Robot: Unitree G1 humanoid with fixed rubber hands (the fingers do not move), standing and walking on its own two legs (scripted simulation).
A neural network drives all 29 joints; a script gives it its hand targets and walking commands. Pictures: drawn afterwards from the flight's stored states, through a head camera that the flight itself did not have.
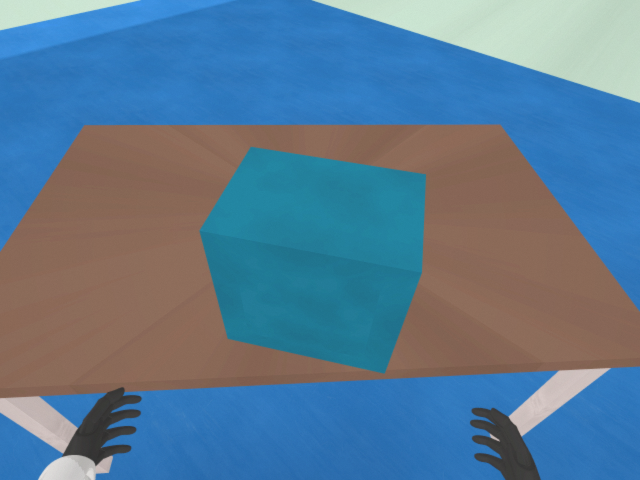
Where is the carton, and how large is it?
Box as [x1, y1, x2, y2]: [200, 147, 425, 373]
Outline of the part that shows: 250,147 200,229 200,234 227,337 235,340 384,373 421,273 425,174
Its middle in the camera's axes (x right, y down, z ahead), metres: +0.00 +0.04 +0.62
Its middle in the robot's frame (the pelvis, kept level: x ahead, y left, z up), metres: +0.45 +0.01 +0.00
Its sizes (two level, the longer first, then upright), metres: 0.271 0.191 0.264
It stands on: a table, 0.63 m high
